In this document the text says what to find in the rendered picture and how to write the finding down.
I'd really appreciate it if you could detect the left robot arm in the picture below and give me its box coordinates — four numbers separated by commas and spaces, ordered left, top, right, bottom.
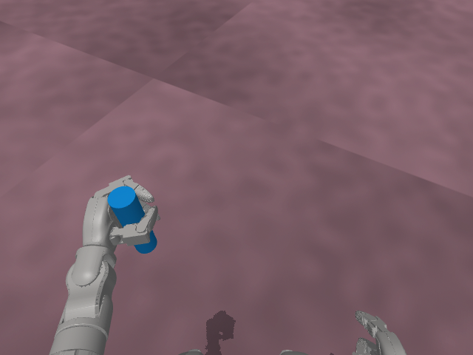
49, 245, 117, 355

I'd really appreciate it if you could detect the right robot hand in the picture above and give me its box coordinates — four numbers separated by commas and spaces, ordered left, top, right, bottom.
352, 311, 407, 355

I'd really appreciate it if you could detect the left robot hand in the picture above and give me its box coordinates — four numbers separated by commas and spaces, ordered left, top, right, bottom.
83, 175, 160, 253

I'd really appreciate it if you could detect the can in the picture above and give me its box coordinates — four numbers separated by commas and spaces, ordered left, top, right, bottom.
108, 186, 157, 254

